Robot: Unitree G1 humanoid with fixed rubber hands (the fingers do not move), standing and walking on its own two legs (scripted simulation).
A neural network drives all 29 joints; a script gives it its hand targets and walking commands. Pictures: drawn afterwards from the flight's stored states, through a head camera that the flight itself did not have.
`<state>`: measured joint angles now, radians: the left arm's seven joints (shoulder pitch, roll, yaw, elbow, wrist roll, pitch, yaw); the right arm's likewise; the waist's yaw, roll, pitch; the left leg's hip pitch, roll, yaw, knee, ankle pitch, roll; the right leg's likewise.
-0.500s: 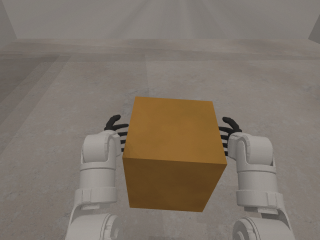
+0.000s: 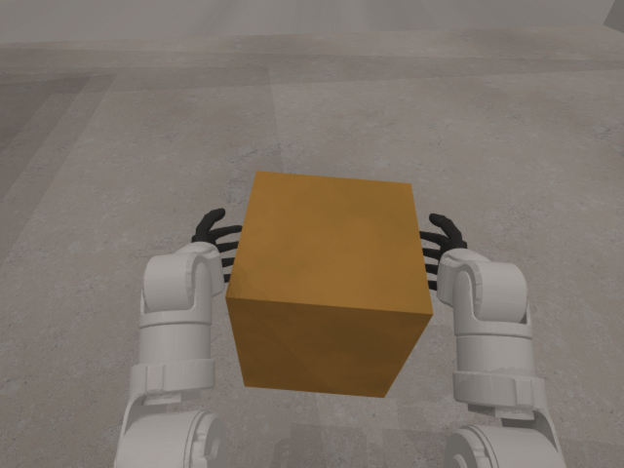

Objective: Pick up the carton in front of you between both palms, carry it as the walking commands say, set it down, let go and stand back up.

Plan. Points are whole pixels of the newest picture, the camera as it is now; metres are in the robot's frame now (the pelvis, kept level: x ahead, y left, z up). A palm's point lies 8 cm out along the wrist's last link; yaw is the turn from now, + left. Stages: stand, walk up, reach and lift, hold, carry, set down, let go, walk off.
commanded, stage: carry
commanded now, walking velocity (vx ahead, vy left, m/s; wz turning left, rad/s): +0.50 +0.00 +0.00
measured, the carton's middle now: (323, 290) +0.36 +0.02 +0.04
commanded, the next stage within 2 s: none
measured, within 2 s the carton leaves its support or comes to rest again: neither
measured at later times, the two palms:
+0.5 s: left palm (269, 189) +0.53 +0.11 +0.10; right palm (445, 183) +0.56 -0.19 +0.10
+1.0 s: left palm (268, 110) +0.84 +0.14 +0.09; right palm (403, 116) +0.81 -0.16 +0.09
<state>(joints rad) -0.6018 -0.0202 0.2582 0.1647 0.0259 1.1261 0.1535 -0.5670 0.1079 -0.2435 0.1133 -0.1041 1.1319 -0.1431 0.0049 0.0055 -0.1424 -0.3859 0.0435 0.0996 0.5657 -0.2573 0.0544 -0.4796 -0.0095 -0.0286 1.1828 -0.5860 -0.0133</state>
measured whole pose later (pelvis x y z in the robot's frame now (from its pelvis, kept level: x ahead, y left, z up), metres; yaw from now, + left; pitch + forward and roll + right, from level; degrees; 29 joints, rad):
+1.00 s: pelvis +0.50 +0.01 +0.01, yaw -1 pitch +5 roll -2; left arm -0.47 -0.11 0.25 -0.01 0.07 1.10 0.16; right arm -0.41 0.13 -0.22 -0.05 -0.06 1.09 -0.15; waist -0.04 0.00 -0.03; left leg -0.28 -0.01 0.20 0.35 -0.18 0.12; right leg -0.58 -0.06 -0.07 0.98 -0.31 0.00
